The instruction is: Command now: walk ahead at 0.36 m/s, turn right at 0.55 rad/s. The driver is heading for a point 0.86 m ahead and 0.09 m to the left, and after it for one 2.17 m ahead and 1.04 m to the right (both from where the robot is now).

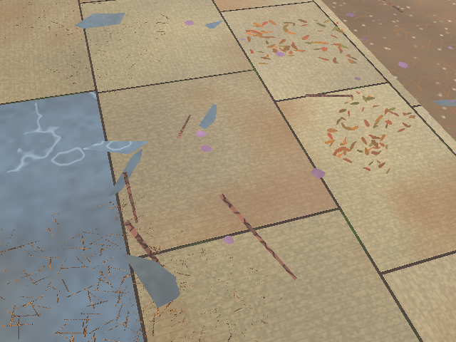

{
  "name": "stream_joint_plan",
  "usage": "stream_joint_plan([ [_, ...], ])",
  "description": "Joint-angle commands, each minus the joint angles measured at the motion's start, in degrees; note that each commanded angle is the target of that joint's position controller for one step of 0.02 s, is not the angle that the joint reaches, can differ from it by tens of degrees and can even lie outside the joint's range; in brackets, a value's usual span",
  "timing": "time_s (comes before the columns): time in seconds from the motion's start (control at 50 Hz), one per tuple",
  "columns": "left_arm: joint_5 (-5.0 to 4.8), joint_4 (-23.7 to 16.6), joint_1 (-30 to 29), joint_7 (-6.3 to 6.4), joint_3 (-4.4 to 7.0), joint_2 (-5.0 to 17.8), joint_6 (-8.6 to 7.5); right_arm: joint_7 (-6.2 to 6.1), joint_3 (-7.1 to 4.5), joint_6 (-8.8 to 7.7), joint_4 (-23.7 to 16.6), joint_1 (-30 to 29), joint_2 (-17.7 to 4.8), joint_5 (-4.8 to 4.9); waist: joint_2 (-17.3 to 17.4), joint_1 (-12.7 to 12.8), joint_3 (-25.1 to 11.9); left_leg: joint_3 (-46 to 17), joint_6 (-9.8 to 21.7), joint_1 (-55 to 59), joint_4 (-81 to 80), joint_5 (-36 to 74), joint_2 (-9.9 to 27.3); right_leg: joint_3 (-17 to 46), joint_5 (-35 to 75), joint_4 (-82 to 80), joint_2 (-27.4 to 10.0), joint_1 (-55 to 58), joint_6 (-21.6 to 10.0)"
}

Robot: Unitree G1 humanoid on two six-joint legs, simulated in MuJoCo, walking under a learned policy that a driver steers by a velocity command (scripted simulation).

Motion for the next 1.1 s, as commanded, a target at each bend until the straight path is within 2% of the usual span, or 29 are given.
stream_joint_plan([
  [0.02,-0.15,-6.7,-8.2,-0.65,-0.23,1.2,-1.81,0.10,-2.35,-1.16,-2.7,1.0,-9.4,0.01,10.5,-2.2,4.0,-10.4,9.2,6.8,-12.8,-4.8,12.7,-0.5,3.8,-5.4,-2.6,-9.5,1.0],
  [0.08,-0.23,-6.9,-9.8,-1.45,-1.19,-0.7,-2.69,1.01,-2.76,-1.32,-1.7,1.1,-10.9,0.70,11.1,-2.2,4.6,-5.8,9.2,3.6,-13.1,-0.8,12.4,-3.0,4.1,-16.9,-2.5,-0.7,-0.1],
  [0.14,-0.45,-6.8,-10.4,-2.15,-1.17,0.3,-3.13,2.00,-3.23,-1.26,-0.4,2.1,-12.5,2.05,11.4,-2.1,5.7,-4.9,9.6,2.3,-12.0,-0.1,13.6,-5.5,1.0,-24.3,-1.9,6.4,-2.0],
  [0.16,-0.61,-6.8,-10.0,-2.28,-1.08,0.7,-3.25,2.28,-3.34,-1.08,0.0,2.2,-12.8,2.51,11.4,-1.5,6.0,-5.3,9.6,2.5,-11.2,0.2,14.5,-5.9,0.5,-26.7,-1.6,8.5,-3.0],
  [0.2,-0.53,-4.7,-3.4,-2.06,-0.09,2.1,-3.34,2.53,-3.05,-0.71,0.9,1.5,-12.6,2.99,9.7,3.1,3.9,-3.4,8.3,0.2,-4.8,9.7,13.8,-8.1,3.6,-33.8,0.9,20.8,-5.6],
  [0.22,-0.49,-2.5,3.9,-1.47,1.40,4.8,-3.22,2.58,-2.20,-0.92,1.4,2.2,-10.4,2.57,7.0,6.6,-0.6,0.6,6.3,-2.5,5.6,18.1,10.8,-7.2,4.2,-35.1,1.4,32.0,-7.2],
  [0.24,0.26,-1.3,13.6,-0.53,2.59,9.3,-2.91,2.65,-0.49,-1.38,-0.4,1.4,-6.3,0.74,-2.9,10.6,-8.9,5.1,2.5,-13.5,26.1,7.0,7.2,8.2,4.3,-35.7,-10.5,47.4,-10.8],
  [0.26,0.41,-1.3,15.3,-0.52,3.12,15.2,-3.18,2.65,0.76,-2.99,-3.4,2.9,-2.7,0.67,-17.9,8.3,-13.0,1.6,-0.4,-33.7,44.1,-18.7,-1.9,35.3,-3.6,-43.7,-22.1,57.3,-20.6],
  [0.28,0.16,-0.9,14.9,-0.85,1.94,10.2,-4.04,2.66,-0.81,-3.94,-3.0,-0.8,-8.8,2.24,-9.3,10.5,-10.7,-4.5,-0.1,-39.4,51.4,-17.5,0.7,36.2,-8.8,-46.7,-22.1,54.0,-21.1],
  [0.3,0.31,-0.7,12.1,-0.96,0.81,7.5,-4.56,2.92,-1.24,-4.31,-3.7,-3.4,-10.1,3.14,-8.2,9.0,-5.2,-4.3,1.3,-41.4,51.8,-12.3,3.1,28.7,-7.7,-46.5,-19.9,49.2,-18.9],
  [0.32,0.41,-0.9,8.8,-1.05,0.08,5.5,-4.72,2.76,-1.00,-4.22,-3.2,-4.2,-9.1,2.45,-4.5,7.4,-2.2,-4.0,1.7,-39.2,49.5,-7.2,5.1,22.6,-4.3,-47.2,-17.2,43.0,-17.4],
  [0.34,0.59,-1.2,5.7,-1.17,-0.55,3.8,-4.74,2.80,-1.01,-3.94,-2.9,-4.3,-8.6,1.40,-3.9,5.6,0.7,-4.2,1.4,-36.8,45.7,-3.6,6.1,18.4,0.2,-48.8,-15.1,37.4,-16.7],
  [0.36,1.03,-1.3,3.9,-1.12,-0.90,2.8,-4.91,3.08,-1.02,-3.46,-2.5,-3.3,-8.0,1.22,-4.6,3.8,1.7,-4.5,1.1,-33.5,43.9,-0.9,6.8,15.4,4.3,-50.5,-13.7,33.5,-16.1],
  [0.42,0.96,0.0,3.2,-0.66,-0.64,3.5,-5.87,3.34,-0.49,-2.21,-1.9,-3.2,-5.8,0.86,-2.2,1.9,2.8,-3.6,-0.7,-32.0,38.5,4.7,6.2,9.3,15.3,-53.3,-12.6,30.2,-16.5],
  [0.52,0.35,3.3,6.6,0.33,-0.16,5.3,-5.80,4.17,1.06,-2.67,-4.4,-13.7,-3.0,1.12,-1.3,5.0,5.8,-1.5,-0.9,-27.8,17.7,19.4,3.3,1.8,17.6,-54.7,-10.2,28.3,-14.0],
  [0.62,-0.59,6.9,10.9,0.54,0.49,6.9,-5.22,5.60,0.88,-3.09,-7.0,-19.9,-4.4,1.61,-1.0,6.2,7.5,-2.3,2.0,-26.9,8.5,19.0,1.5,2.5,17.8,-52.3,-13.9,36.3,-12.7],
  [0.68,-0.22,7.5,10.0,0.97,0.99,8.3,-4.33,5.76,-0.03,-2.95,-6.4,-15.7,-6.6,1.40,-2.9,3.3,3.5,0.7,4.7,-20.0,7.8,11.9,-1.6,0.5,36.5,-44.8,-14.2,41.9,-10.6],
  [0.7,0.04,7.5,9.3,1.21,0.92,8.3,-3.90,5.43,-1.05,-2.71,-4.8,-9.6,-8.3,1.27,-3.0,-0.1,-0.8,2.7,6.4,-11.4,7.3,11.1,-4.0,-1.9,46.7,-36.3,-12.4,41.8,-9.2],
  [0.72,0.64,7.1,9.7,1.68,0.30,7.1,-3.64,4.90,-2.20,-2.37,-2.8,-1.2,-10.8,1.30,-1.9,-3.8,-6.7,1.0,8.3,2.7,8.9,13.0,-3.2,-4.6,46.0,-24.0,-9.9,35.7,-7.1],
  [0.74,1.86,5.1,16.9,1.48,-1.40,1.7,-4.40,4.49,-3.60,-2.11,-2.5,5.2,-16.9,0.60,9.4,-1.8,-16.5,-22.2,16.8,27.2,10.6,10.8,11.0,-6.5,23.9,-1.2,-4.3,13.9,-3.3],
  [0.76,1.82,6.0,17.3,0.84,-2.53,-0.2,-5.70,4.95,-3.15,-1.99,-1.4,7.6,-15.0,2.26,17.9,-2.2,-23.2,-47.1,23.1,35.5,-1.9,-1.8,18.0,-0.7,-16.1,12.7,4.3,1.0,-1.0],
  [0.78,-0.22,4.4,11.4,0.11,-1.23,5.0,-7.08,4.77,-2.08,-1.83,-2.0,5.1,-11.8,2.26,12.9,-3.6,-16.7,-44.3,19.9,32.0,-4.9,-9.7,16.7,4.2,-15.3,16.9,0.7,-6.0,-1.9],
  [0.8,-1.30,2.4,5.3,-0.14,-1.37,5.6,-7.92,4.40,-1.76,-1.68,-2.9,1.5,-10.5,1.74,8.6,-3.2,-9.1,-36.7,17.7,23.5,-5.7,-8.2,14.5,3.0,-11.0,15.1,-1.8,-7.6,-2.8],
  [0.82,-0.47,1.6,2.4,0.01,-1.54,5.0,-8.34,4.22,-1.41,-1.63,-3.3,-1.6,-9.7,1.14,3.9,-1.3,-3.3,-31.0,16.9,14.0,-6.9,-2.7,12.5,2.0,-7.5,10.3,-4.0,-6.5,-3.2],
  [0.84,0.65,1.6,2.3,0.36,-1.14,5.2,-8.16,4.02,-1.04,-1.81,-3.9,-3.6,-8.4,0.49,3.6,0.9,-1.4,-27.3,16.2,7.3,-8.0,2.7,10.6,2.3,-4.9,5.6,-5.9,-2.5,-3.1],
  [0.86,1.11,1.7,3.3,0.43,-1.08,4.7,-7.73,3.87,-0.83,-1.77,-4.4,-4.9,-7.8,0.12,4.8,2.6,-0.6,-25.6,16.3,3.1,-9.3,5.7,9.1,2.3,-3.7,3.5,-6.3,0.7,-2.7],
  [0.92,1.73,1.5,3.9,0.81,-1.45,2.8,-6.39,3.27,-1.24,-2.06,-4.4,-5.0,-8.6,0.87,5.9,4.2,0.8,-20.8,17.4,-3.7,-11.9,10.3,7.5,0.9,-1.6,-3.6,-6.3,3.2,-0.4],
  [1.02,1.55,-1.1,-7.5,0.55,-2.54,0.4,-6.80,1.93,-2.13,-1.44,-3.0,-1.1,-10.7,1.75,5.7,0.2,3.2,-15.4,13.9,-7.3,-11.1,9.3,3.7,0.2,16.7,-23.9,-3.4,6.6,1.7],
  [1.1,0.42,-2.7,-13.2,-0.37,-2.13,1.7,-7.68,1.56,-2.35,-0.40,-1.9,3.1,-10.9,2.43,6.4,-1.8,2.9,-19.7,12.8,-3.3,-6.8,4.7,4.9,1.2,17.9,-31.7,-1.1,9.6,1.7],
])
